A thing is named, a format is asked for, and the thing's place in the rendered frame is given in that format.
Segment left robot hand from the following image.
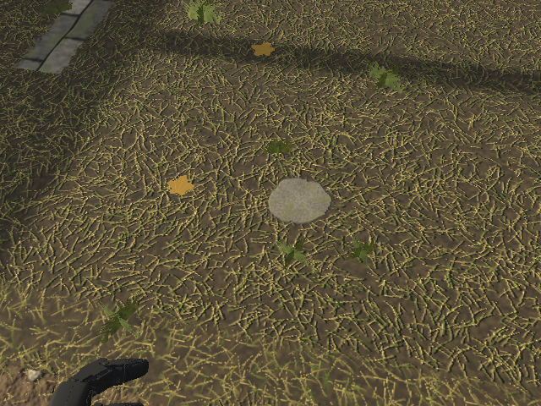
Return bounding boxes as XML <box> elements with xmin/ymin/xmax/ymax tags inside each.
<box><xmin>47</xmin><ymin>358</ymin><xmax>149</xmax><ymax>406</ymax></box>

